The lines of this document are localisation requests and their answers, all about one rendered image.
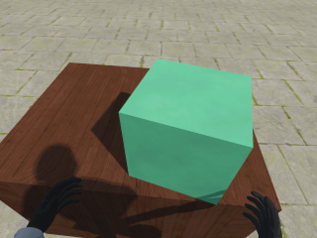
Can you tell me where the carton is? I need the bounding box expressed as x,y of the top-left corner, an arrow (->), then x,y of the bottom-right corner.
118,59 -> 254,205

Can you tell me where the left robot hand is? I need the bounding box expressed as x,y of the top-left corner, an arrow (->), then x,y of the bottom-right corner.
27,178 -> 83,233

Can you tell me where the pedestal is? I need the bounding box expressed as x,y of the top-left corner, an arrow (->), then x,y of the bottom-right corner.
0,62 -> 282,238

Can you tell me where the robot left forearm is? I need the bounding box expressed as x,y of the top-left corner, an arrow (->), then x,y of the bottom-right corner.
14,227 -> 45,238

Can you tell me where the right robot hand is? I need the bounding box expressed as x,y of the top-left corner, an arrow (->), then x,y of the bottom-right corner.
242,191 -> 282,238

